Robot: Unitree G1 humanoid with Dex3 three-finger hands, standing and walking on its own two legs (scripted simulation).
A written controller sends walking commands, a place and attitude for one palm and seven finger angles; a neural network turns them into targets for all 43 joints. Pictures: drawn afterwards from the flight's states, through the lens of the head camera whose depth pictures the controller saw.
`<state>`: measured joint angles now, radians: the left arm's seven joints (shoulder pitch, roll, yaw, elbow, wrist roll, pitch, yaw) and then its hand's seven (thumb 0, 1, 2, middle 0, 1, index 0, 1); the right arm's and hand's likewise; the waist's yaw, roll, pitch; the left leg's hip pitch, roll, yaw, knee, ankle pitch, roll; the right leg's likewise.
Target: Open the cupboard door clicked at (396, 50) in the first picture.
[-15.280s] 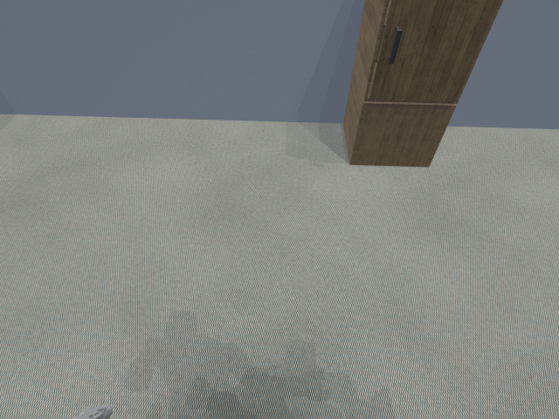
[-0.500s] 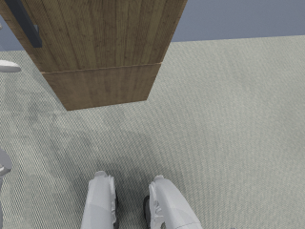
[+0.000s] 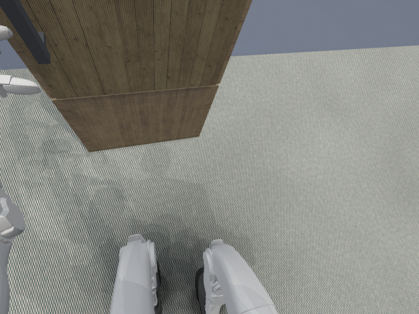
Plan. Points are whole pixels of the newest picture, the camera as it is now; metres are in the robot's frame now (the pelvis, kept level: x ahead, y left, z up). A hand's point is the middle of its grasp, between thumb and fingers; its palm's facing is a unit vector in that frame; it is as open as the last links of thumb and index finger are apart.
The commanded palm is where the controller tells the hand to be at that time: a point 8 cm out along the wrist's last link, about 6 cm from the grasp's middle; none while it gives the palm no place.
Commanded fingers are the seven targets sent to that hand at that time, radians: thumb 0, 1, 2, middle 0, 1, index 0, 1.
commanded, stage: slide the fingers in behind the handle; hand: left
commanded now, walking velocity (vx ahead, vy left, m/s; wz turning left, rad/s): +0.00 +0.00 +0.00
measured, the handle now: (25, 19) +0.57 +0.27 +0.07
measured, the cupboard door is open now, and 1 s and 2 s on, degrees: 0 0 0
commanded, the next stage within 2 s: move the hooked fingers beside the handle in 1.14 s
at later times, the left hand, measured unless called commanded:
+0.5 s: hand (2, 54) +0.52 +0.30 +0.05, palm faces +0.22 -0.98 +0.00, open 14.4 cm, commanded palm +0.52 +0.27 +0.06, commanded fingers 0.00 -0.50 0.30 -0.30 -1.20 -0.30 -1.20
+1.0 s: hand (6, 55) +0.52 +0.29 +0.05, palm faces +0.24 -0.97 -0.01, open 14.7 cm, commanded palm +0.52 +0.25 +0.06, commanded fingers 0.00 -0.50 0.30 -0.30 -1.20 -0.30 -1.20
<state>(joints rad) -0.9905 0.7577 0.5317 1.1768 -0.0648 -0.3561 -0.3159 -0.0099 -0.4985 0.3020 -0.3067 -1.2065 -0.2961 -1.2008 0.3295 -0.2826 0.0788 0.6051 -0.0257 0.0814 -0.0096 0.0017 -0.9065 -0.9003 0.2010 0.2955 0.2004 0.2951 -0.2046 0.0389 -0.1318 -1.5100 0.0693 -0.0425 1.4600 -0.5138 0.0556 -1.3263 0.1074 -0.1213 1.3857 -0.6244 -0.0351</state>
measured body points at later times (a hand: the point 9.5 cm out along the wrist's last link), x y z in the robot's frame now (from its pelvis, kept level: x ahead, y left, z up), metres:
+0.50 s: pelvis +0.01 +0.00 +0.01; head +0.19 +0.07 +0.42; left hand +0.51 +0.35 +0.06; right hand +0.03 -0.27 -0.08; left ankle +0.07 +0.09 -0.58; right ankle +0.01 -0.11 -0.58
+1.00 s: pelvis +0.00 +0.01 +0.01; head +0.18 +0.08 +0.42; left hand +0.50 +0.34 +0.06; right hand +0.04 -0.26 -0.09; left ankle +0.07 +0.09 -0.58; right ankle +0.01 -0.11 -0.58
